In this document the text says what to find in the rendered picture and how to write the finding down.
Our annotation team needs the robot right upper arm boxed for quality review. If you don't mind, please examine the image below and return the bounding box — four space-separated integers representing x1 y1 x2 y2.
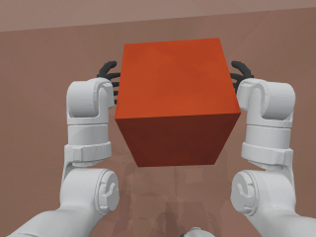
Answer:
230 170 316 237

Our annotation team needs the left robot hand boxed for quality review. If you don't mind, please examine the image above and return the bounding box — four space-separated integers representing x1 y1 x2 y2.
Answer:
97 60 120 105

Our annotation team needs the robot right forearm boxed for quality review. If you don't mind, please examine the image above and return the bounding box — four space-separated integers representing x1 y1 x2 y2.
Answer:
236 78 296 205

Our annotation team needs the carton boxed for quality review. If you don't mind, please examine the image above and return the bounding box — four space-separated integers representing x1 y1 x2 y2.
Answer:
115 38 241 168

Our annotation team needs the robot left forearm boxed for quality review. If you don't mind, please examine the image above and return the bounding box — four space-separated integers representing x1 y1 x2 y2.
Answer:
59 77 115 203

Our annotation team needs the robot left upper arm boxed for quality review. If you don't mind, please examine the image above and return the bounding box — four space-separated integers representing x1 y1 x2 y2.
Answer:
6 168 119 237

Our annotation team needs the right robot hand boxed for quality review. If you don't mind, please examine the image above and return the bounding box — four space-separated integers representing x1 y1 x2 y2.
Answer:
229 60 255 96

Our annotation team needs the robot right shin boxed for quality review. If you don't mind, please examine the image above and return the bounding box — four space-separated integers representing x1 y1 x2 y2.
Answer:
189 227 201 232

